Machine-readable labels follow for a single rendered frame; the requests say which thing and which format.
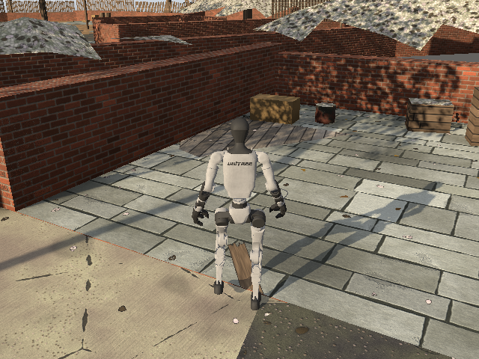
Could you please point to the robot right upper arm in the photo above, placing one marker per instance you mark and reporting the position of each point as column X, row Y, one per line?
column 268, row 171

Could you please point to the robot left forearm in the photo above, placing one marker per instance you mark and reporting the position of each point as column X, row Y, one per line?
column 202, row 199

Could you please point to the left robot foot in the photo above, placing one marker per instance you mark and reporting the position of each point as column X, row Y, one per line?
column 218, row 288

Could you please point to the robot torso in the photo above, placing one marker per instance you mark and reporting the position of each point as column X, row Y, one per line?
column 239, row 181

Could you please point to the robot left hand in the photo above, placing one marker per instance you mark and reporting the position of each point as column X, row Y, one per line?
column 196, row 215

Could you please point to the robot right hand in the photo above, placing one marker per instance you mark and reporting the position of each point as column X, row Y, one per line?
column 275, row 207

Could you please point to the robot right forearm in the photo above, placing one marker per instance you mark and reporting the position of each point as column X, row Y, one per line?
column 277, row 196

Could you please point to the robot left upper arm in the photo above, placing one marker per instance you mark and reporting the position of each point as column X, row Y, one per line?
column 212, row 169

